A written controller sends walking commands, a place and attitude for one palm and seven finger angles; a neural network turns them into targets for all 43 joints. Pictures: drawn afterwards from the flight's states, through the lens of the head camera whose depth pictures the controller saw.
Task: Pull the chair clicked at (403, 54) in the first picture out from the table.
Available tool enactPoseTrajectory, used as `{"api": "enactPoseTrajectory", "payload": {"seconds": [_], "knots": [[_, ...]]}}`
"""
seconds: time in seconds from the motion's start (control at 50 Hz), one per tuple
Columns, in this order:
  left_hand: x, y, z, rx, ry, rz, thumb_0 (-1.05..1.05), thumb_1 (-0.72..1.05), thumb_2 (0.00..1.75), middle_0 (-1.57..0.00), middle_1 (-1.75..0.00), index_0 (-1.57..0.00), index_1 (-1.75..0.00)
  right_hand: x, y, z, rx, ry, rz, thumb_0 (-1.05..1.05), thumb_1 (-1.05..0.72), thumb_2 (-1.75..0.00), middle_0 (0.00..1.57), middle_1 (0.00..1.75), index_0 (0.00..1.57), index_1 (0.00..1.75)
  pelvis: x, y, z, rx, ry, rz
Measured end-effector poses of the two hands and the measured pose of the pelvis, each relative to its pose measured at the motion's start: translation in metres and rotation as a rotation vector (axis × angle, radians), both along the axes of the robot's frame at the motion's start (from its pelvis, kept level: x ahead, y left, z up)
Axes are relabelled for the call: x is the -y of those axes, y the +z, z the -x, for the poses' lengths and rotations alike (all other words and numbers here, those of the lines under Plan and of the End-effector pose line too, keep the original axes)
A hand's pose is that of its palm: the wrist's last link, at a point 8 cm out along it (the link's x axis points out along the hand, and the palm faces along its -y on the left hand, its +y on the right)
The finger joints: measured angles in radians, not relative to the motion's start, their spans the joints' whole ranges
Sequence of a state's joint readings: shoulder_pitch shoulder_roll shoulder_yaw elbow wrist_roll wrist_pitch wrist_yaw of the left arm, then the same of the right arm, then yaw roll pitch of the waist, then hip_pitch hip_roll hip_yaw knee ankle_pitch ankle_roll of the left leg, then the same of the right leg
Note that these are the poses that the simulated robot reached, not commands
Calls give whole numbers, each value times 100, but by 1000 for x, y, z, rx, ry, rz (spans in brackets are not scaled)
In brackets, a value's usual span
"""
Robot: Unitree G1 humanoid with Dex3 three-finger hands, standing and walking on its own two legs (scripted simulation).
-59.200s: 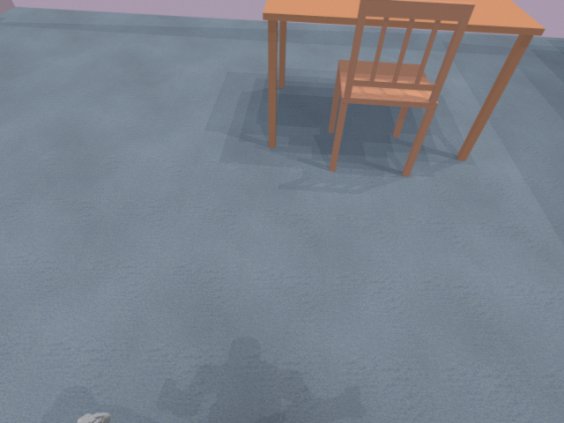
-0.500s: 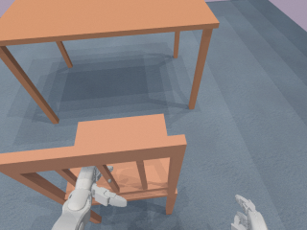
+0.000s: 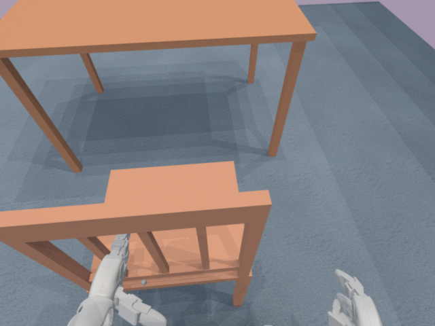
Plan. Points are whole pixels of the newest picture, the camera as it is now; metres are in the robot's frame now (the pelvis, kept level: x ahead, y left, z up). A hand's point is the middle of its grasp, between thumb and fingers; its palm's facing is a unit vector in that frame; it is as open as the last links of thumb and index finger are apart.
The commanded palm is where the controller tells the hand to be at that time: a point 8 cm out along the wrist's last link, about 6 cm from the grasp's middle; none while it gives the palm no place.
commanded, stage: draw the fingers out of the gap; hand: left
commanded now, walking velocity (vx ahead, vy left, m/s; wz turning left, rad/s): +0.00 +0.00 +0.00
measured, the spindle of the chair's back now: (155, 251) +0.28 +0.13 -0.07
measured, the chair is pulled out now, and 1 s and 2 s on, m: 0.58 0.58 0.58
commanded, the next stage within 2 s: draw the hand back to the body in 0.56 s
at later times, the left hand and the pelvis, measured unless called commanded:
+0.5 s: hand out of the picture +0.14 +0.13 -0.03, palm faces -0.03 -0.98 -0.18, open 17.5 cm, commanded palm +0.12 +0.18 +0.00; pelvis -0.01 +0.00 -0.02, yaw +1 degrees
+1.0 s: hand (115, 319) +0.15 +0.15 +0.05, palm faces +0.03 -1.00 -0.07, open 17.5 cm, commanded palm +0.10 +0.22 +0.06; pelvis -0.02 +0.00 -0.04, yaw +0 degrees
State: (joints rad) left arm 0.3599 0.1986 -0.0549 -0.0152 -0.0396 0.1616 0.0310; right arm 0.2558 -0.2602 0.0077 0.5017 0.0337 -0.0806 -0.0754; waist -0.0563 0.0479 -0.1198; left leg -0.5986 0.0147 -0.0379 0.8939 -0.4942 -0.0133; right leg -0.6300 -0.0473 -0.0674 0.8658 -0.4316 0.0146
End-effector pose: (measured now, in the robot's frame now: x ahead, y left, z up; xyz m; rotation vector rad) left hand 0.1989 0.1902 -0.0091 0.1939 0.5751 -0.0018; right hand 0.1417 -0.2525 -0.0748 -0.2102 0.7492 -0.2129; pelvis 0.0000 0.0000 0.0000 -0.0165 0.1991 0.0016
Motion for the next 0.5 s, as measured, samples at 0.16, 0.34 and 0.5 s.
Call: {"api": "enactPoseTrajectory", "payload": {"seconds": [0.16, 0.34, 0.5], "knots": [[1, 2, 28, 1, 15, 0, -1, -53, 20, -1, 0, -1, 0, -10, -4, -2, 18, 11, -5, 1, -90, -90, 20, 30, 20, 30, -3, -5, 3, -5, 8, 4], [5, 4, 51, -9, 17, 1, -1, -53, 20, -1, 0, -1, 0, -23, -3, -15, 74, 30, -24, 1, -90, -90, 20, 30, 20, 30, -5, -10, 6, -8, 13, 7], [9, 4, 70, -24, 26, 5, -1, -53, 20, -1, 0, -1, 0, -26, -1, -25, 106, 36, -28, 1, -90, -90, 20, 30, 20, 30, -4, -15, 6, -15, 14, 9]]}}
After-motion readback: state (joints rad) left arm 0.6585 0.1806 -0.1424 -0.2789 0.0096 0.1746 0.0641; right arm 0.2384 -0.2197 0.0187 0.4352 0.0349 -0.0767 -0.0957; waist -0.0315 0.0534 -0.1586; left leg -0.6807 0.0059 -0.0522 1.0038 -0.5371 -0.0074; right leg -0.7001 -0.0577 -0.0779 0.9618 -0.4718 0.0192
